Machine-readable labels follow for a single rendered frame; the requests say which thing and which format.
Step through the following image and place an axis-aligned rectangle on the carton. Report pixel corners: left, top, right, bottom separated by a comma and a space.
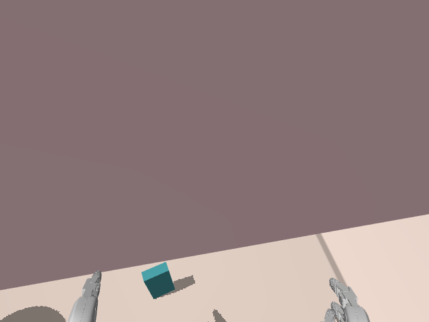
142, 262, 175, 299

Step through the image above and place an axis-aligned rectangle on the right robot hand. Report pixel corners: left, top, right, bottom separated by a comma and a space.
321, 278, 370, 322

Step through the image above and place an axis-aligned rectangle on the left robot hand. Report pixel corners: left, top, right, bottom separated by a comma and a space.
68, 270, 101, 322

